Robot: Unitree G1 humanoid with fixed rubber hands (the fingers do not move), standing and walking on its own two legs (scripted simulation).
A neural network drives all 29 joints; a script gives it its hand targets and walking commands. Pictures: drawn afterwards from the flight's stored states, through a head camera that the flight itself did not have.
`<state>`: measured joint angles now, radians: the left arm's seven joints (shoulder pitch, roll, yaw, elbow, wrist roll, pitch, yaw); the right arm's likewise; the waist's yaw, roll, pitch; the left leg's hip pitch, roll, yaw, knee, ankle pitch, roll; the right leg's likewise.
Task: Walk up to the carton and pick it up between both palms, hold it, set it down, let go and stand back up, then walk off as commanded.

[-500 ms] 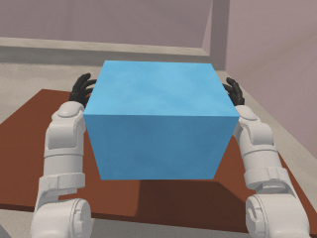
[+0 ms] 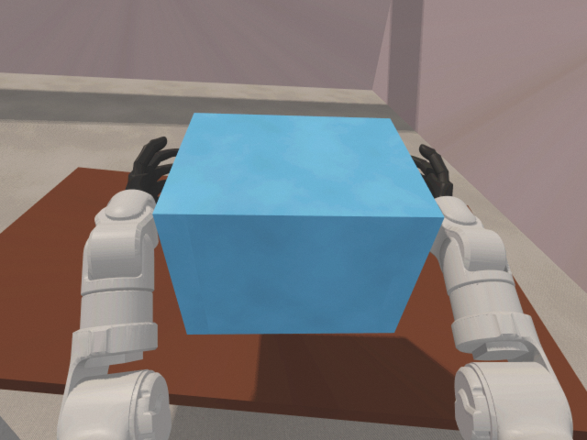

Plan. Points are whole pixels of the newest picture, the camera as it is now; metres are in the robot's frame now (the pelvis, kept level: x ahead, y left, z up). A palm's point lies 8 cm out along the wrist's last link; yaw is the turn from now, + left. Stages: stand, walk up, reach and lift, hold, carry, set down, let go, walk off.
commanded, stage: hold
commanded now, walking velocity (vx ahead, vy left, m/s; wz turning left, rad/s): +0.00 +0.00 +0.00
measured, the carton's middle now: (293, 221) +0.37 -0.02 +0.18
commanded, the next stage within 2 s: none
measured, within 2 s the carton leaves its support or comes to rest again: neither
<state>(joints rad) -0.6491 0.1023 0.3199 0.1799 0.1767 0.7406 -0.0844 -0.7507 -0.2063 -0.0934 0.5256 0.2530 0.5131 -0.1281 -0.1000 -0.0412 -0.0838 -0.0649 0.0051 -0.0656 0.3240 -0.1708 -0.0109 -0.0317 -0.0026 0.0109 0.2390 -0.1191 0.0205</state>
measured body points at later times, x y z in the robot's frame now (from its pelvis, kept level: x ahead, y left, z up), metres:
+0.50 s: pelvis +0.00 +0.00 +0.00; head -0.06 +0.03 +0.44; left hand +0.38 +0.18 +0.22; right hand +0.38 -0.20 +0.23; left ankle +0.01 +0.12 -0.75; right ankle +0.01 -0.13 -0.75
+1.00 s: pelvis +0.00 +0.00 +0.00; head -0.07 +0.03 +0.44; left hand +0.38 +0.18 +0.22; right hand +0.37 -0.21 +0.23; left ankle +0.01 +0.12 -0.75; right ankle +0.01 -0.13 -0.75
